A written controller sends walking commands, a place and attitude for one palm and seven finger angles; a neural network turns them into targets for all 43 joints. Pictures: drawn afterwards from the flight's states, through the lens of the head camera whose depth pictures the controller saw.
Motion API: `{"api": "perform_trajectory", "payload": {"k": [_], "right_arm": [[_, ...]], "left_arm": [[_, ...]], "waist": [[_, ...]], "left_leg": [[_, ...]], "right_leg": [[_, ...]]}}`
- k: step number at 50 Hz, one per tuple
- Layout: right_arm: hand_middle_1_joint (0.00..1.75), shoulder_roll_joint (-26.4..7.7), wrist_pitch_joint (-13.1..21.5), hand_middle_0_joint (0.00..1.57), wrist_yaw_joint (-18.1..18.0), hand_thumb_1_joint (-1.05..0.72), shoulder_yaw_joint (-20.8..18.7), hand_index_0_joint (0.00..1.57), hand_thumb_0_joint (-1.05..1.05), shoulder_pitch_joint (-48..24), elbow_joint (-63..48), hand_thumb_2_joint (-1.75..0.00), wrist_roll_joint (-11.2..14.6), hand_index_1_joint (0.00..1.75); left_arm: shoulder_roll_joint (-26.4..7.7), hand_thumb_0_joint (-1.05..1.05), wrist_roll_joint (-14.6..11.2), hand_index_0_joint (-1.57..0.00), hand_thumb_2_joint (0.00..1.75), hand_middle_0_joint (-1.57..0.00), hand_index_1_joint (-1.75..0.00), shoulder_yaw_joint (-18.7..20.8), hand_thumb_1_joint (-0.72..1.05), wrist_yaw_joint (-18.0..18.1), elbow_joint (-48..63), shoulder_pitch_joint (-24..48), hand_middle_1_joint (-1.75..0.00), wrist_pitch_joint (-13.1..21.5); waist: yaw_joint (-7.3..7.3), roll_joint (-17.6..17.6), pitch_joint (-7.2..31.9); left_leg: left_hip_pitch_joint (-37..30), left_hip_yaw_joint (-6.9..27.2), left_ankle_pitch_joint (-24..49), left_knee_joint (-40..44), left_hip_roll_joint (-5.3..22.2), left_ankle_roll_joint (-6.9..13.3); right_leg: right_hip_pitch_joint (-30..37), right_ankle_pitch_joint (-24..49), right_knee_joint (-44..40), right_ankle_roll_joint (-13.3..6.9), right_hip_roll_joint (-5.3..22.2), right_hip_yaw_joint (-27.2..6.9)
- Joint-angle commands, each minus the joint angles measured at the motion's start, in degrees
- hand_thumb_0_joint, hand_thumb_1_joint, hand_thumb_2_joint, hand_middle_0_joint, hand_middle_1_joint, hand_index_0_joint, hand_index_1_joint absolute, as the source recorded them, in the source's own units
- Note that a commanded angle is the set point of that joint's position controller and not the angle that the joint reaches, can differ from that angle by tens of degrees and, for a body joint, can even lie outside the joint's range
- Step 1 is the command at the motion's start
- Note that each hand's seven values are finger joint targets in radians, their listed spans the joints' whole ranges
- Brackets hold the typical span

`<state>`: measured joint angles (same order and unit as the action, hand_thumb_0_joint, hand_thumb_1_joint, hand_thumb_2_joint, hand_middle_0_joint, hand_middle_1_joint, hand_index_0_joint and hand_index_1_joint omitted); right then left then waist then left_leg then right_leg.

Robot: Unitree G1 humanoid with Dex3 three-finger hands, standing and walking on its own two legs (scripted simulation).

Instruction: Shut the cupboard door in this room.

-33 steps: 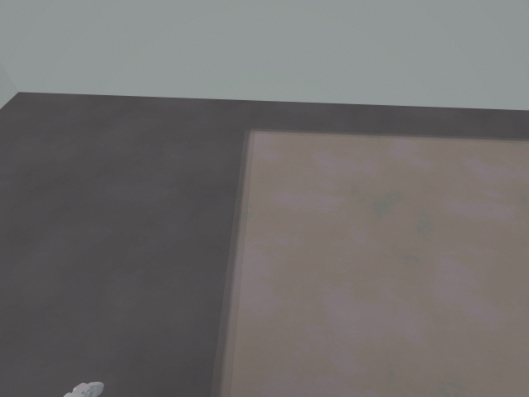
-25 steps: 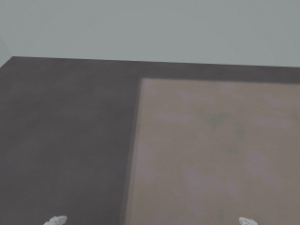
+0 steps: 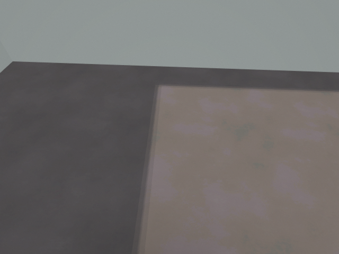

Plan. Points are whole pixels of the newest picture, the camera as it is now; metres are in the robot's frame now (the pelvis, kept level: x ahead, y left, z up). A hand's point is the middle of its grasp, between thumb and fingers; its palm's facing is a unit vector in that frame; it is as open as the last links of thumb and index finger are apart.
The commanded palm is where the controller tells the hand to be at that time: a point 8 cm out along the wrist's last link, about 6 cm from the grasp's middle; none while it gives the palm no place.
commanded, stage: stand and wait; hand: left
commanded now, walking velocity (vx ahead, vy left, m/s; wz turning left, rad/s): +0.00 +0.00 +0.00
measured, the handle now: out of the picture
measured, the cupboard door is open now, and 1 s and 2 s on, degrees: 85 85 85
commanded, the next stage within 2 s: turn or walk to find it in 0.24 s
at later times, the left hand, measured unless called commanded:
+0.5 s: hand out of the picture +0.06 +0.23 -0.17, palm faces +0.03 -0.95 -0.31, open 7.4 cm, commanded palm none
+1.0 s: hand out of the picture +0.00 +0.20 -0.16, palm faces +0.26 -0.92 -0.30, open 7.4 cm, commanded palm none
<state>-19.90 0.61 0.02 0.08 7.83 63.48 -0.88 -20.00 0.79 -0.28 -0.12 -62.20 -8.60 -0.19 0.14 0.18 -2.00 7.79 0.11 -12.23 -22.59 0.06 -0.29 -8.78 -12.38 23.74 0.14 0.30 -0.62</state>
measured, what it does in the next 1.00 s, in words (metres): steps on the spot, turning left: right foot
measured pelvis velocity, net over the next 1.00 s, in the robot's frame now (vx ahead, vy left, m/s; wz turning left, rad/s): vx -0.04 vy -0.03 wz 0.27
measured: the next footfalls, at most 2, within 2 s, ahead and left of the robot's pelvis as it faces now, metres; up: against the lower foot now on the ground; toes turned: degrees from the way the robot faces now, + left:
right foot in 0.96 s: +0.00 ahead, -0.13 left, +0.00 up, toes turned +14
left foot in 1.34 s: -0.08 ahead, +0.11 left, +0.00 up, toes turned +29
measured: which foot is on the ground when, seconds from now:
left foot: down 0.00-0.94, up 0.96-1.00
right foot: down 0.00-0.62, up 0.64-0.94, down 0.96-1.00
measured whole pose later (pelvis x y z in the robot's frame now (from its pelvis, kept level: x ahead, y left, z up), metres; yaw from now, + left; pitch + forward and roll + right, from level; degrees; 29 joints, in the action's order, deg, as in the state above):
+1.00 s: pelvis -0.04 -0.03 -0.01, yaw +15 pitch +1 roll +0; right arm -13.0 -3.5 0.2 -4.2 14.5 54.8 -1.3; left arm -12.1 1.1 2.1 1.7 -51.5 -10.7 -1.4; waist -1.3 -2.6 -2.9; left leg 26.1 9.3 -19.9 -41.8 -4.6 -1.3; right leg -13.2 -18.9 32.0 -0.6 0.3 1.5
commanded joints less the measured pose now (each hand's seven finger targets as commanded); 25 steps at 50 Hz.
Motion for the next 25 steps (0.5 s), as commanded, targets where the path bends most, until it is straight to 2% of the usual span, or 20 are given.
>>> {"api": "perform_trajectory", "payload": {"k": [1,6,14,16,19,22,25], "right_arm": [[0.30,-11.63,1.30,0.20,-0.76,-0.90,-2.31,0.20,0.00,-4.20,-3.66,-0.90,0.30,0.30],[0.30,-11.77,1.29,0.20,-0.68,-0.90,-2.24,0.20,0.00,-3.81,-3.22,-0.90,0.25,0.30],[0.30,-11.68,1.27,0.20,-0.52,-0.90,-2.34,0.20,0.00,-3.24,-3.35,-0.90,0.18,0.30],[0.30,-10.04,0.92,0.20,-0.42,-0.90,-2.09,0.20,0.00,-2.65,-3.67,-0.90,0.15,0.30],[0.30,-5.38,-0.22,0.20,-0.26,-0.90,-1.41,0.20,0.00,-0.61,-4.37,-0.90,-0.01,0.30],[0.30,-3.86,-1.20,0.20,-0.15,-0.90,-1.61,0.20,0.00,1.10,-5.81,-0.90,-0.07,0.30],[0.30,-2.99,-1.97,0.20,-0.13,-0.90,-2.45,0.20,0.00,3.14,-7.27,-0.90,0.06,0.30]], "left_arm": [[-11.74,0.00,-0.21,-0.20,0.90,-0.20,-0.30,2.19,0.90,0.68,3.83,3.92,-0.30,1.58],[-11.73,0.00,-0.20,-0.20,0.90,-0.20,-0.30,2.14,0.90,0.60,3.62,3.70,-0.30,1.61],[-11.78,0.00,-0.17,-0.20,0.90,-0.20,-0.30,2.40,0.90,0.67,4.03,3.79,-0.30,1.62],[-10.17,0.00,-0.15,-0.20,0.90,-0.20,-0.30,2.41,0.90,0.85,4.23,3.16,-0.30,1.07],[-6.15,0.00,-0.17,-0.20,0.90,-0.20,-0.30,1.88,0.90,1.37,4.60,0.37,-0.30,-0.15],[-5.95,0.00,-0.02,-0.20,0.90,-0.20,-0.30,2.21,0.90,1.74,5.91,-1.33,-0.30,-0.74],[-7.13,0.00,0.15,-0.20,0.90,-0.20,-0.30,2.93,0.90,1.99,8.19,-1.36,-0.30,-0.99]], "waist": [[-0.12,0.68,1.73],[-0.18,0.74,1.86],[-0.19,0.24,2.29],[-0.02,0.00,2.55],[0.27,0.04,2.39],[0.25,3.03,2.83],[-0.21,7.80,3.26]], "left_leg": [[1.17,5.45,3.16,4.87,6.27,2.13],[1.06,5.71,1.83,4.99,6.17,2.08],[2.10,6.15,3.71,4.24,6.09,2.06],[3.79,6.61,4.86,3.23,6.23,2.06],[7.01,6.76,5.63,0.36,5.58,1.59],[9.59,5.63,5.68,-4.70,3.80,0.95],[9.88,3.04,1.65,-12.62,1.79,0.40]], "right_leg": [[-1.00,2.23,-5.75,-2.08,6.52,-6.48],[-1.90,-0.33,-6.49,-2.11,6.40,-7.07],[-1.43,0.32,-5.64,-2.07,6.69,-6.42],[-0.79,1.05,-3.87,-1.55,6.89,-5.12],[-1.14,1.33,-1.81,-0.80,7.77,-4.31],[-1.81,2.45,-1.35,-1.81,10.41,-5.46],[-4.74,1.92,-2.93,-4.98,15.48,-7.49]]}}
